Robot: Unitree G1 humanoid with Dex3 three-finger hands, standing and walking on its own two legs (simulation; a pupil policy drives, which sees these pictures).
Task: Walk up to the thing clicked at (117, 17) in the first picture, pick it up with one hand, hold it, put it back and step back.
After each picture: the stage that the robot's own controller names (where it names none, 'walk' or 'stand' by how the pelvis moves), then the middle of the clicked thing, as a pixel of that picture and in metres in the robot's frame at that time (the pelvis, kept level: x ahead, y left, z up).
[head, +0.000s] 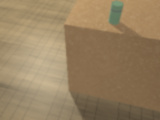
stand; (115, 13) +0.83 -0.19 +0.02
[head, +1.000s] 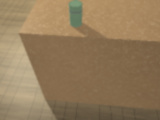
walk; (75, 14) +0.74 +0.07 +0.04
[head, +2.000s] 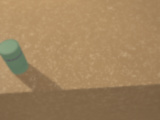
walk; (14, 57) +0.41 +0.25 +0.06
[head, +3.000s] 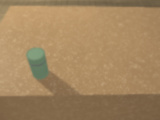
stand; (38, 64) +0.44 +0.18 +0.03
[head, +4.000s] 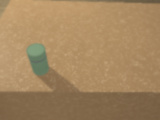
stand; (38, 60) +0.45 +0.18 +0.02
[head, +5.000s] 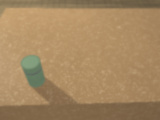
stand; (33, 71) +0.40 +0.19 +0.02
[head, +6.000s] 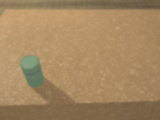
stand; (32, 71) +0.41 +0.20 +0.02
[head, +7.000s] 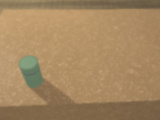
rise first; (31, 72) +0.40 +0.20 +0.02
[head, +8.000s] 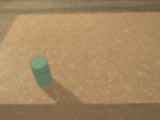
rise first; (41, 72) +0.41 +0.19 +0.02
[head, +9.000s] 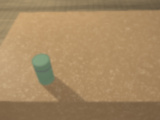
go down; (43, 69) +0.42 +0.19 +0.02
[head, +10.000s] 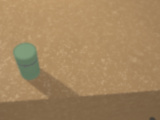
go down; (27, 62) +0.41 +0.17 +0.05
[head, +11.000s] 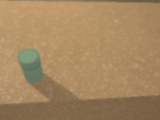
approach; (31, 67) +0.41 +0.17 +0.05
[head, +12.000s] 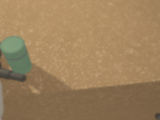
close in; (17, 56) +0.41 +0.19 +0.08
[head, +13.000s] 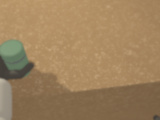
lift; (16, 60) +0.41 +0.19 +0.08
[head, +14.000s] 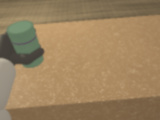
lift; (27, 45) +0.35 +0.16 +0.24
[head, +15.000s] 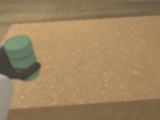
hold; (23, 59) +0.33 +0.17 +0.21
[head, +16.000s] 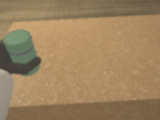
hold; (23, 53) +0.33 +0.17 +0.22
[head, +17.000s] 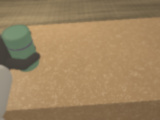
crouch; (22, 49) +0.34 +0.17 +0.24
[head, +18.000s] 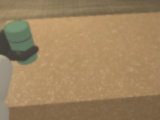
crouch; (22, 43) +0.39 +0.18 +0.21
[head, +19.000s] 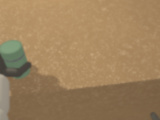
lower; (16, 60) +0.42 +0.20 +0.06
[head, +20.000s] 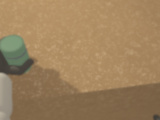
lower; (17, 55) +0.42 +0.19 +0.08
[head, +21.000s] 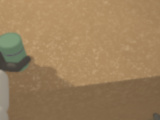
lower; (14, 53) +0.43 +0.19 +0.08
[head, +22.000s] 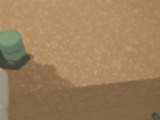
lower; (14, 51) +0.43 +0.20 +0.08
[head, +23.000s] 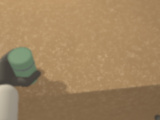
loosen; (24, 67) +0.38 +0.17 +0.08
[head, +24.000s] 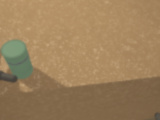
withdraw; (18, 60) +0.40 +0.18 +0.08
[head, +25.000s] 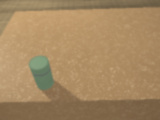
sink last; (42, 73) +0.38 +0.17 +0.06
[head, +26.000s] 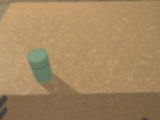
stand; (40, 66) +0.40 +0.17 +0.06
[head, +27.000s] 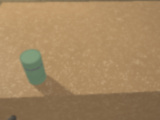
stand; (34, 67) +0.39 +0.18 +0.07
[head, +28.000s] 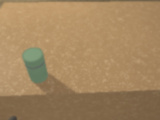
stand; (36, 65) +0.40 +0.17 +0.07
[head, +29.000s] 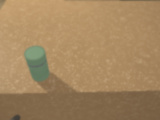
stand; (37, 64) +0.40 +0.17 +0.07
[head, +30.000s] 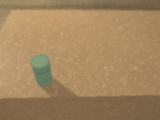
stand; (42, 71) +0.41 +0.16 +0.02
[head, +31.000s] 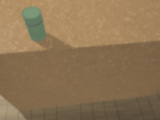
walk; (35, 24) +0.55 +0.19 +0.05
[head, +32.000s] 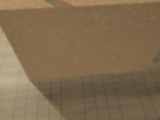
walk; out of the picture +0.87 +0.20 +0.05
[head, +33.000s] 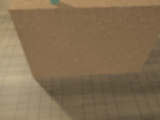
stand; out of the picture +1.03 +0.20 +0.04
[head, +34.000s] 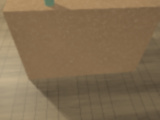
stand; out of the picture +1.02 +0.21 +0.02
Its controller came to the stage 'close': yes
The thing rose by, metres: 0.20
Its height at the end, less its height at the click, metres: +0.00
